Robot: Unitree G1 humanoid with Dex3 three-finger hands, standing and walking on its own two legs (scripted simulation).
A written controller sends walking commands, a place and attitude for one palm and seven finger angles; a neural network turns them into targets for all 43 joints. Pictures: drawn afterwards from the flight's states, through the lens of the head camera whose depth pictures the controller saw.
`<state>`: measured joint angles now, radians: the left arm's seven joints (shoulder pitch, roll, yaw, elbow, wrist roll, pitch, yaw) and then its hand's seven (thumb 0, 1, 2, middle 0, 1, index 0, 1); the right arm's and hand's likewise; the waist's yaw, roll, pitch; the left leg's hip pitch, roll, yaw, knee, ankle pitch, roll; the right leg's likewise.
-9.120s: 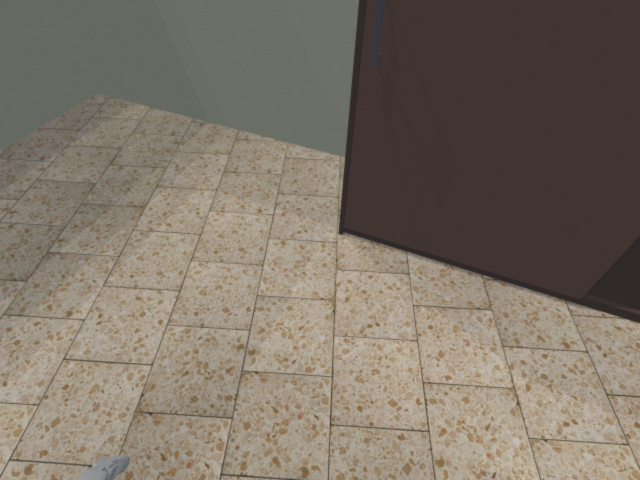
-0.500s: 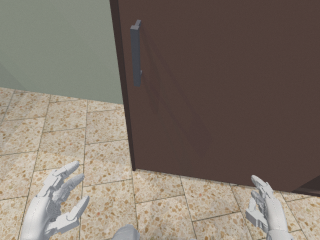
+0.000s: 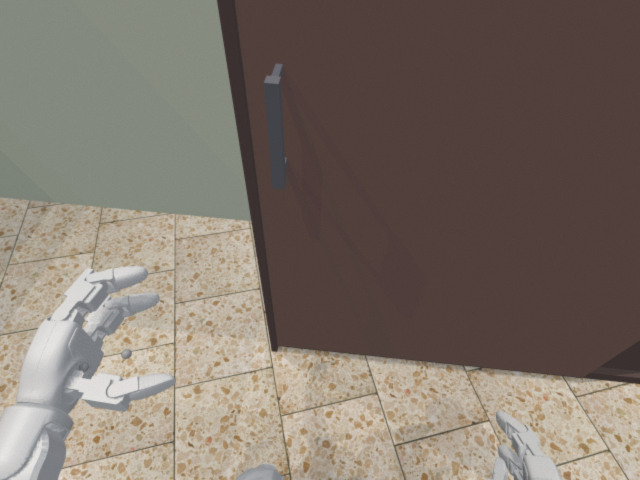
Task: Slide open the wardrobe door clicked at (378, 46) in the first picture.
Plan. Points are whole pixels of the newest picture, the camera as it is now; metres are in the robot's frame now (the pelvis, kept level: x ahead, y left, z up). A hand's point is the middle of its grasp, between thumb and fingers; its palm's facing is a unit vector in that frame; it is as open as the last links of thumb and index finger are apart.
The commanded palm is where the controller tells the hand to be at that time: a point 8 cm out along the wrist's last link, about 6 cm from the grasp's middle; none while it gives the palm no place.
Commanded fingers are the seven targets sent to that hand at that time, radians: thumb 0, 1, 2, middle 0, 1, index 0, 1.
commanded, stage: raise the hand with hooked fingers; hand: left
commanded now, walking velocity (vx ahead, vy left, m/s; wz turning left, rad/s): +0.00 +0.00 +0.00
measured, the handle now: (278, 130) +0.56 +0.11 +0.14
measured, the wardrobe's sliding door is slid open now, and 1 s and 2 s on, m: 0.00 0.00 0.00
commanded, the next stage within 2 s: move the hooked fingers beside the handle in 1.10 s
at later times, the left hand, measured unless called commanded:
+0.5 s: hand (81, 285) +0.27 +0.26 +0.15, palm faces +0.02 -1.00 -0.07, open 14.0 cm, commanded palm +0.24 +0.31 +0.15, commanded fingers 0.00 -0.50 0.30 -0.30 -1.20 -0.30 -1.20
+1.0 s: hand (101, 259) +0.29 +0.25 +0.16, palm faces +0.03 -1.00 -0.05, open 14.0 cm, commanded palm +0.26 +0.29 +0.16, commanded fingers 0.00 -0.50 0.30 -0.30 -1.20 -0.30 -1.20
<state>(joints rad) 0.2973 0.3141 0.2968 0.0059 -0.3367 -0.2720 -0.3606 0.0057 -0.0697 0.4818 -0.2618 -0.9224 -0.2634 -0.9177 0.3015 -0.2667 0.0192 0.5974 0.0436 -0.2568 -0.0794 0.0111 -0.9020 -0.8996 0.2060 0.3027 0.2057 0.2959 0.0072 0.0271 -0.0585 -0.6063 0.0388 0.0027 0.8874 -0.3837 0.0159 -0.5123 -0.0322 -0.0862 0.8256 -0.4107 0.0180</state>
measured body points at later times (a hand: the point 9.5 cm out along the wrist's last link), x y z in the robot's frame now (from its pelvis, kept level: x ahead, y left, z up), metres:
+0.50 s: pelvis +0.01 -0.01 +0.02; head +0.01 -0.01 +0.47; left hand +0.26 +0.31 +0.15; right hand +0.20 -0.23 -0.04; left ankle +0.04 +0.11 -0.70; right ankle +0.01 -0.14 -0.70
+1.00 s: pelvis +0.02 -0.03 +0.03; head +0.02 -0.04 +0.48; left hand +0.28 +0.30 +0.17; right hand +0.18 -0.27 -0.04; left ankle +0.04 +0.11 -0.70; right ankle +0.01 -0.14 -0.70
